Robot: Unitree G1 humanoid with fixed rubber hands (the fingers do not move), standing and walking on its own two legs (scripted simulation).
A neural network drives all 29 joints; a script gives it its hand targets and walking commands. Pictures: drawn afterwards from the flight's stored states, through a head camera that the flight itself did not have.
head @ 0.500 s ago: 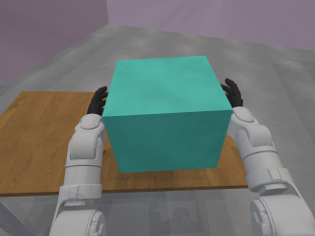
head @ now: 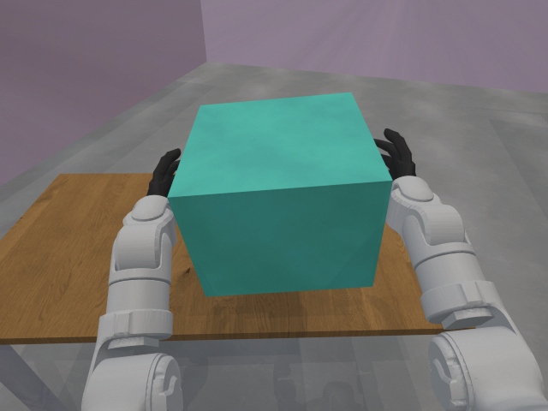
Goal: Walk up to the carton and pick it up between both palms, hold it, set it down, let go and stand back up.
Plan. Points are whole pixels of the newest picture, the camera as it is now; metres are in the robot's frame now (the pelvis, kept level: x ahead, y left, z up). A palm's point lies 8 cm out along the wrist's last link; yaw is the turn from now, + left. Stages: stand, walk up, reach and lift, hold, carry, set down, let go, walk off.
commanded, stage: hold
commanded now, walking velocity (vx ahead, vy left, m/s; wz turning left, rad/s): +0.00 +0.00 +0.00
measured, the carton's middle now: (281, 190) +0.40 +0.02 +0.18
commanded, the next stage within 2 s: none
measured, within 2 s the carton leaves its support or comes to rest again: neither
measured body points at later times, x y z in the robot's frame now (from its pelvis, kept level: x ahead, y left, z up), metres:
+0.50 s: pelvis +0.00 +0.01 +0.00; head -0.05 +0.01 +0.45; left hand +0.37 +0.16 +0.17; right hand +0.38 -0.18 +0.18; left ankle +0.03 +0.15 -0.75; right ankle +0.00 -0.15 -0.75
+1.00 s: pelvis +0.01 +0.01 +0.00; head -0.05 +0.06 +0.45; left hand +0.39 +0.19 +0.17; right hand +0.39 -0.15 +0.20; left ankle +0.03 +0.15 -0.75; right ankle +0.00 -0.15 -0.75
